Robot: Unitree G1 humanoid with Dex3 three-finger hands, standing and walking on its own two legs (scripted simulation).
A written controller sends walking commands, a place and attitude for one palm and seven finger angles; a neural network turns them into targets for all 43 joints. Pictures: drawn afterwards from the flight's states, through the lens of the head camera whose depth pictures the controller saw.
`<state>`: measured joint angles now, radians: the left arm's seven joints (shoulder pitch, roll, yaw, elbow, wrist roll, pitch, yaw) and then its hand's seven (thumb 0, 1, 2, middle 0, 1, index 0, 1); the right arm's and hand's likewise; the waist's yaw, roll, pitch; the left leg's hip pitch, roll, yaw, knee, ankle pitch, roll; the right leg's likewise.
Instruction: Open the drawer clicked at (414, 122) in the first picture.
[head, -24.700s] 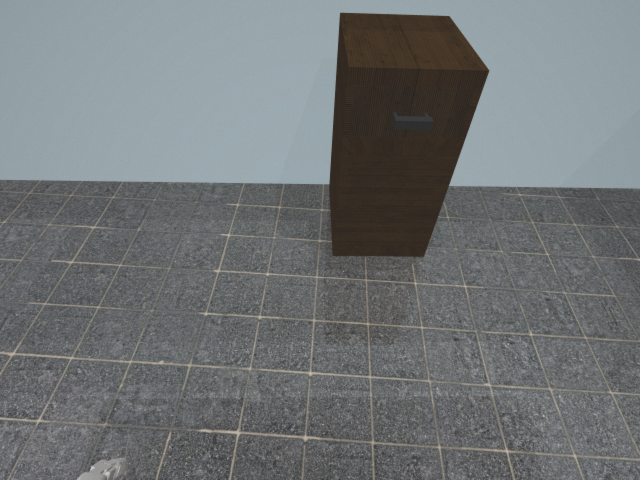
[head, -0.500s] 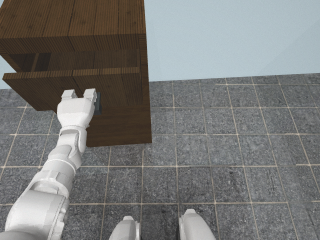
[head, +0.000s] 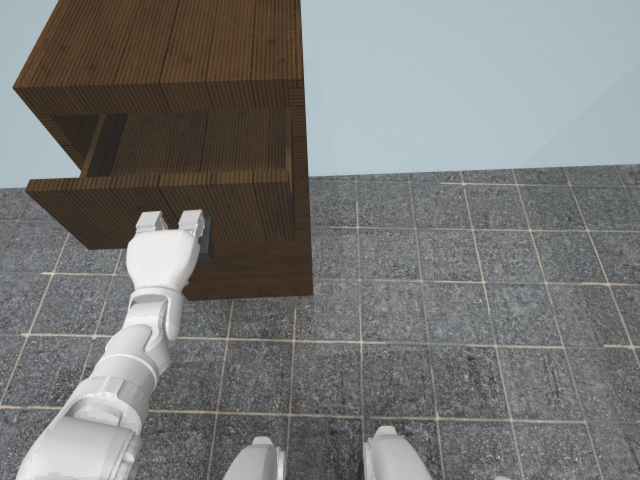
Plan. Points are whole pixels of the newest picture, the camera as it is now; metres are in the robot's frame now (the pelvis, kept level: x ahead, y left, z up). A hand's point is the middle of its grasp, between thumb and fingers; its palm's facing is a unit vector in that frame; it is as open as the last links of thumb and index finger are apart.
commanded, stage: pull the drawer open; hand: left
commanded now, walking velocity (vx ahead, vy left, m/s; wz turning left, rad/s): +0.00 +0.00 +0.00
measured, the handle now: (174, 237) +0.44 +0.22 -0.03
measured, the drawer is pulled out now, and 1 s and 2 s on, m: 0.13 0.25 0.30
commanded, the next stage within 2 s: open the thumb to release the handle in 1.56 s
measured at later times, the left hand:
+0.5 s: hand (172, 312) +0.34 +0.21 -0.05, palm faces -0.04 -0.02 -1.00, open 5.9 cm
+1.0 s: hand (166, 356) +0.28 +0.20 -0.05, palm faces -0.04 -0.04 -1.00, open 5.9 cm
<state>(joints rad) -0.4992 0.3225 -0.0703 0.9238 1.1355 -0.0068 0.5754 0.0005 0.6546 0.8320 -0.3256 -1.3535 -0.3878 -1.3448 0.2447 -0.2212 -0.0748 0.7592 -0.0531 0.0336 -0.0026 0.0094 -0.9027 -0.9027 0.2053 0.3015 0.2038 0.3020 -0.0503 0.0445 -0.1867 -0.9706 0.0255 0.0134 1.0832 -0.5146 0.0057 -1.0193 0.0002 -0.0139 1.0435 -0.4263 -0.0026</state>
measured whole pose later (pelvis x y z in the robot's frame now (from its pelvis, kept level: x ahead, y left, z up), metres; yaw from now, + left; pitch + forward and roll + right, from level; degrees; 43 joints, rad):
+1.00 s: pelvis +0.01 +0.00 +0.01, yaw +0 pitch +18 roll +0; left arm 0.06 0.25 -0.16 0.44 1.16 0.08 0.61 0.02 0.65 0.82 -0.30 -1.35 -0.41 -1.35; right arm 0.14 -0.21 -0.05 0.67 -0.05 0.01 -0.01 0.01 -0.90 -0.90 0.21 0.30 0.20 0.30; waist 0.01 0.03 -0.18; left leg -0.82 0.03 0.02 1.04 -0.53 0.00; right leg -0.88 0.00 -0.01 1.02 -0.45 -0.01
